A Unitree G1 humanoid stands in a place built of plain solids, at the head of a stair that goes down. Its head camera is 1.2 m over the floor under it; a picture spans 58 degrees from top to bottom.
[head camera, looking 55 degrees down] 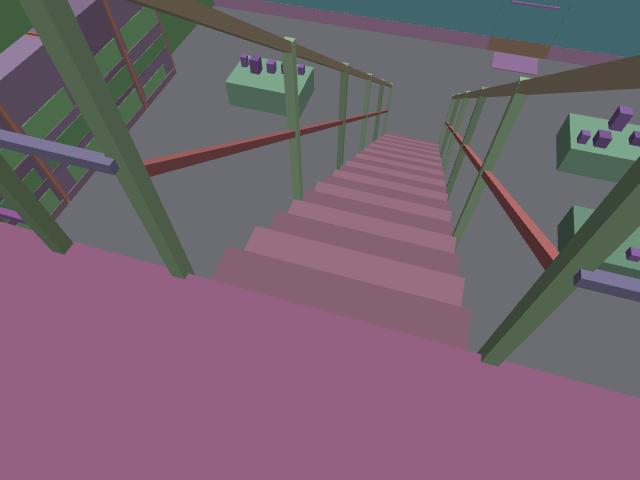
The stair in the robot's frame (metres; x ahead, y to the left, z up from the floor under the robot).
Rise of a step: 0.17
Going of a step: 0.23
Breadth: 0.92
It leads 17 degrees to the right of straight ahead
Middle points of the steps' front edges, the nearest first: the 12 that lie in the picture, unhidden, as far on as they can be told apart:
0.58 -0.02 0.00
0.80 -0.09 -0.17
1.02 -0.15 -0.34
1.24 -0.22 -0.51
1.47 -0.29 -0.68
1.69 -0.36 -0.84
1.91 -0.42 -1.01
2.14 -0.49 -1.18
2.36 -0.56 -1.35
2.58 -0.63 -1.52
2.81 -0.70 -1.69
3.03 -0.76 -1.86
